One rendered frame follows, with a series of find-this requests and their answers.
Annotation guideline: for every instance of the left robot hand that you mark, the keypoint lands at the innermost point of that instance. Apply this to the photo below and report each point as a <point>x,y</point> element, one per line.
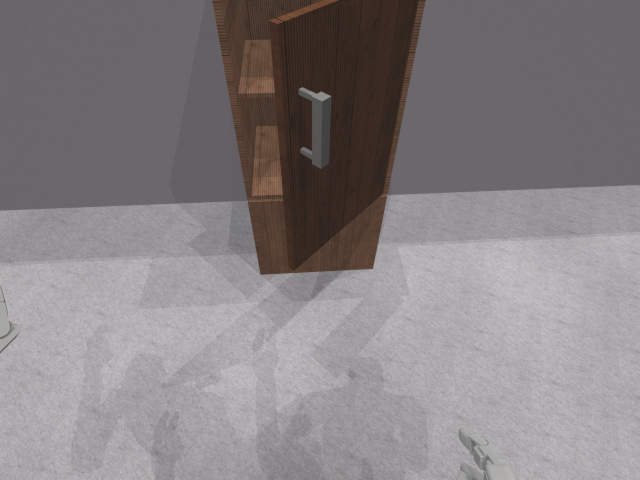
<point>8,330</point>

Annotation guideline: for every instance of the cupboard door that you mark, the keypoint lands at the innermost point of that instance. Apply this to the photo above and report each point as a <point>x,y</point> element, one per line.
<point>356,51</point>

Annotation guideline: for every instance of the right robot hand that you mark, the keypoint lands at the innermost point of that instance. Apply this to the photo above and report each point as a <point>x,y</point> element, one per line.
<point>486,456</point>

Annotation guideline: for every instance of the handle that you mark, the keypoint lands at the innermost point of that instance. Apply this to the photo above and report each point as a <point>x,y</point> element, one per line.
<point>321,118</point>

